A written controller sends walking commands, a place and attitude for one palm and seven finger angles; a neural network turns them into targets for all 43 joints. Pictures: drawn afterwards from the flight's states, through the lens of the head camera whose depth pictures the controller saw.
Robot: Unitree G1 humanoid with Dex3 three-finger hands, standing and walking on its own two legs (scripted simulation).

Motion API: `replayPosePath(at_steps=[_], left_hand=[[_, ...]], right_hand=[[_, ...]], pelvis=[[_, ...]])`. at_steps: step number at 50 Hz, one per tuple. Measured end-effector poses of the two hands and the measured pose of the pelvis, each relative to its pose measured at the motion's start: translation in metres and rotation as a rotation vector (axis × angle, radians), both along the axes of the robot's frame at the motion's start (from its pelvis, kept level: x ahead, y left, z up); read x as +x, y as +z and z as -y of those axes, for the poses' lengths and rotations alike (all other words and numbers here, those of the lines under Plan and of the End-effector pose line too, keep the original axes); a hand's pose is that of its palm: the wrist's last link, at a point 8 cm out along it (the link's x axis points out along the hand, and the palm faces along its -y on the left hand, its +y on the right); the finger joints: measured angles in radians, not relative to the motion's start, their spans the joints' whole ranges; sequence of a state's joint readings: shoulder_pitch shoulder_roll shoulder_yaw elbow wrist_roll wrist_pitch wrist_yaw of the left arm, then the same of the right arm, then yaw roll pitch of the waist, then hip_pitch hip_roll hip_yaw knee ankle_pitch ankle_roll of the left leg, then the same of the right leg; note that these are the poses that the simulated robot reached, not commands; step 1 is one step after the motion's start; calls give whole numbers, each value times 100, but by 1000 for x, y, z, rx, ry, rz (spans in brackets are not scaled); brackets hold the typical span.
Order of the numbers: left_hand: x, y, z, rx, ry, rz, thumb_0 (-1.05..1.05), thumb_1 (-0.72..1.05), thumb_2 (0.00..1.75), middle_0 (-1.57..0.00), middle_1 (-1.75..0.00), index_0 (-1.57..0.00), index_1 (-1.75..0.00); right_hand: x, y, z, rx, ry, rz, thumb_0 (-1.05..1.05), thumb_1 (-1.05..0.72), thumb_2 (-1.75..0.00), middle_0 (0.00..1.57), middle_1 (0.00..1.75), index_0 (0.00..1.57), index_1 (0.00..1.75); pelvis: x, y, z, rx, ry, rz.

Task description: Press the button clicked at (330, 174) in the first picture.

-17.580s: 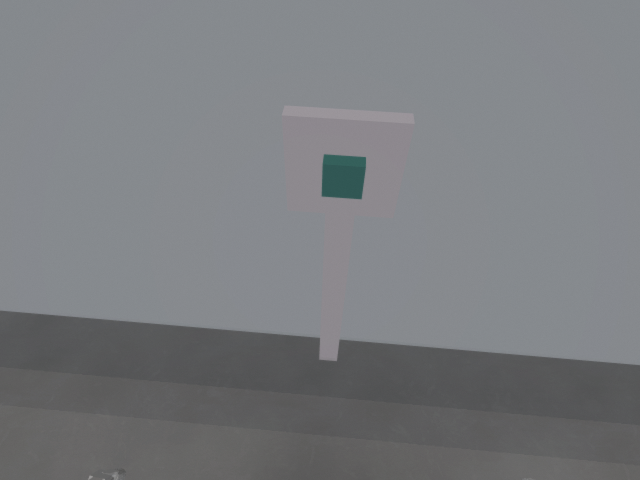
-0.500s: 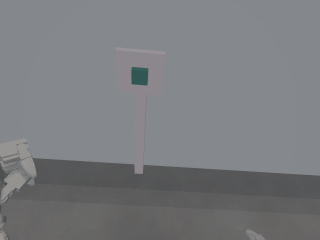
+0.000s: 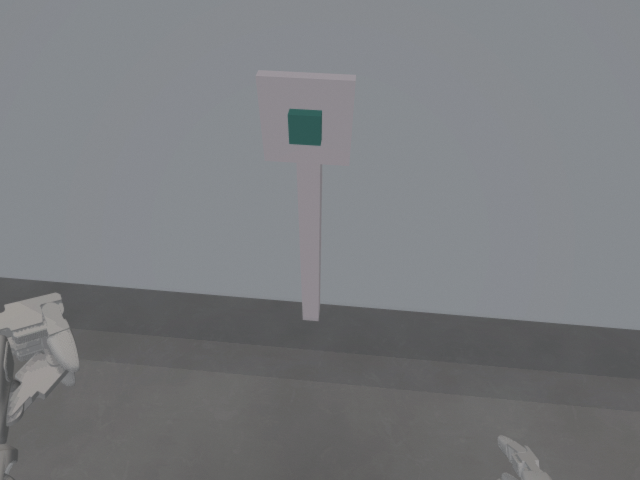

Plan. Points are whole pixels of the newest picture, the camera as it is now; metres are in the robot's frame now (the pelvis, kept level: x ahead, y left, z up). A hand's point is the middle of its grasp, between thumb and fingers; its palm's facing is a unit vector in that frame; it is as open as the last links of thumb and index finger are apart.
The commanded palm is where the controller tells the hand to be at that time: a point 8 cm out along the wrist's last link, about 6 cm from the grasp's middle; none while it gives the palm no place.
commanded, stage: stop stepping back and stand still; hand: left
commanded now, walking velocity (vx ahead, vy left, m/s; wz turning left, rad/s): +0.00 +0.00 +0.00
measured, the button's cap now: (305, 126) +0.80 +0.09 +0.05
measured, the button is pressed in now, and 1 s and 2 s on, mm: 0 0 0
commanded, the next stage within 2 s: let the arm hang, fingers relaxed in 0.90 s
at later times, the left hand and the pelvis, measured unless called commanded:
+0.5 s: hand (66, 323) +0.22 +0.26 +0.16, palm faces +0.35 -0.81 -0.48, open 3.1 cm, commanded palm +0.16 +0.30 +0.18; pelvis +0.03 +0.03 +0.00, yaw -1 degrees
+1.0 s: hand (48, 335) +0.21 +0.28 +0.15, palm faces +0.35 -0.82 -0.45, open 3.1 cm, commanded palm none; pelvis +0.02 +0.04 +0.01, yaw -1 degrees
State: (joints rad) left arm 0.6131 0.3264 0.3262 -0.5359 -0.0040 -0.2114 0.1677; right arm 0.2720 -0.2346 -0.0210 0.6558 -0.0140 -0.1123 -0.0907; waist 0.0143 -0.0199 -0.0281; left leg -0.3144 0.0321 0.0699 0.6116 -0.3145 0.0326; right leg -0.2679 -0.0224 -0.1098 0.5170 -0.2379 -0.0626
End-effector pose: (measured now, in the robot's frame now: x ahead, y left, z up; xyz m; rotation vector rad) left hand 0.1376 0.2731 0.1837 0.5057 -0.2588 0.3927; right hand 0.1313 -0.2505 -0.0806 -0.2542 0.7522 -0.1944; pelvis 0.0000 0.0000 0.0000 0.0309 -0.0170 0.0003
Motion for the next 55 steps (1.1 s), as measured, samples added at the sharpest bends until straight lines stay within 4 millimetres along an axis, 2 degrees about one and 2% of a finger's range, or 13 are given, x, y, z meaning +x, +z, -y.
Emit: replayPosePath(at_steps=[4,9,14,26,38,50,51,52,55], left_hand=[[10,3,-4,32,-39,38,1,88,90,-131,-150,-131,-150],[23,2,-9,58,-34,-10,1,89,90,-131,-150,-131,-150],[31,-5,-10,25,-44,-56,1,89,90,-131,-150,-131,-150],[43,-7,-31,21,-40,-104,1,89,90,-131,-150,-131,-150],[40,-8,-39,7,-56,-109,1,89,90,-131,-150,-130,-150],[31,-11,-42,-9,-32,-113,1,89,90,-131,-150,-130,-150],[33,-19,-43,3,-46,-137,1,89,90,-131,-150,-130,-150],[37,-37,-46,-1,-56,-208,0,89,90,-130,-150,-130,-150],[43,-126,-57,-106,-14,-566,0,89,90,-128,-148,-128,-148]], right_hand=[[20,5,-1,-14,-6,56,1,-90,-90,20,30,21,30],[39,8,-17,46,9,93,1,-90,-90,20,30,20,30],[48,3,-32,77,34,59,1,-90,-90,20,30,20,30],[55,5,-55,83,38,19,1,-90,-90,20,30,21,30],[53,14,-56,49,22,31,1,-90,-90,20,30,21,30],[42,10,-59,54,23,18,1,-90,-90,20,30,21,30],[42,7,-59,63,46,19,1,-90,-90,20,30,21,30],[41,0,-57,72,73,2,1,-90,-90,20,30,21,30],[34,-23,-48,80,101,-88,1,-90,-90,20,30,21,30]], pelvis=[[3,-7,-5,-16,0,12],[11,-5,-5,-25,-5,4],[19,-4,-10,-34,-1,-5],[28,2,-27,-35,-13,-10],[24,4,-37,-38,-14,-15],[17,5,-38,-42,-12,-14],[16,4,-39,-43,-3,-21],[14,2,-40,-43,4,-27],[7,-3,-44,-40,8,-32]])
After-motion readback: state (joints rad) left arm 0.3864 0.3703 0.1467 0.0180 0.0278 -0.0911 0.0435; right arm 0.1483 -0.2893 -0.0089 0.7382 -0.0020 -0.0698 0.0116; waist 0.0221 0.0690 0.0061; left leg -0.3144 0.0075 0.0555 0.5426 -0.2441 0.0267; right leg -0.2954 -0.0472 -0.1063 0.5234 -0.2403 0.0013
